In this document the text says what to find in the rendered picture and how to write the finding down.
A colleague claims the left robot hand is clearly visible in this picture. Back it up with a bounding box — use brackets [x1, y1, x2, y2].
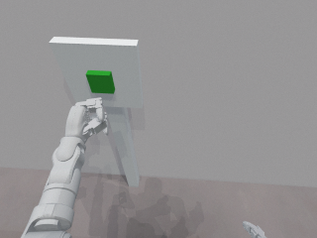
[64, 97, 109, 144]

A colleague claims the right robot hand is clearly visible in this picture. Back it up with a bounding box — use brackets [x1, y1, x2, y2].
[242, 221, 266, 238]

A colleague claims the panel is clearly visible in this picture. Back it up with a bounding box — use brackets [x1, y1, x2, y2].
[49, 37, 144, 187]

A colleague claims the button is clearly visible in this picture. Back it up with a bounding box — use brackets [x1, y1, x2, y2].
[85, 70, 115, 94]

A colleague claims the left robot forearm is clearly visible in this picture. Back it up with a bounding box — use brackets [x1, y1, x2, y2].
[21, 136, 86, 238]

